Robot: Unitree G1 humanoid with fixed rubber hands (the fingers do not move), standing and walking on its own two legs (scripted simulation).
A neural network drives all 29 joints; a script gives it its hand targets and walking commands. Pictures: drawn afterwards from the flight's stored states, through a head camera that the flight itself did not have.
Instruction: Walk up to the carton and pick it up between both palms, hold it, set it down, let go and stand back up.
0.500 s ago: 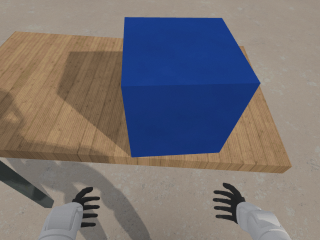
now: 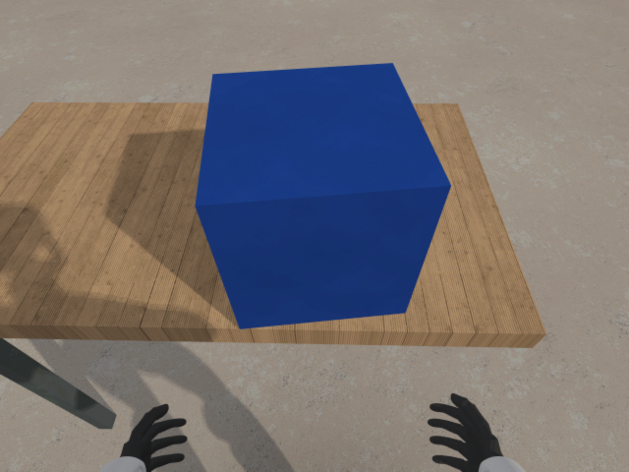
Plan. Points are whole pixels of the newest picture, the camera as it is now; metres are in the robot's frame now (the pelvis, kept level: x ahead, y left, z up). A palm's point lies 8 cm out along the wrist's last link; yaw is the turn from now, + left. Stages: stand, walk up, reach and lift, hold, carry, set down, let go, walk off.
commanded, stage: reach and lift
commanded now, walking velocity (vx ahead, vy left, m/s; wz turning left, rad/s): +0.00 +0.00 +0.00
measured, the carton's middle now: (314, 199) +0.45 +0.01 +0.10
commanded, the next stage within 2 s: none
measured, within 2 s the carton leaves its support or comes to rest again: neither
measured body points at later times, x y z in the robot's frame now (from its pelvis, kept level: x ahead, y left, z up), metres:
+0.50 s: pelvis +0.01 +0.02 +0.01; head +0.02 +0.02 +0.45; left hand +0.16 +0.23 -0.03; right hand +0.17 -0.20 -0.03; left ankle -0.01 +0.14 -0.74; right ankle +0.03 -0.07 -0.74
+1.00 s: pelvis +0.01 +0.02 +0.01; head +0.01 +0.03 +0.46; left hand +0.19 +0.22 +0.02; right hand +0.19 -0.21 +0.02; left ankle -0.01 +0.14 -0.74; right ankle +0.03 -0.08 -0.74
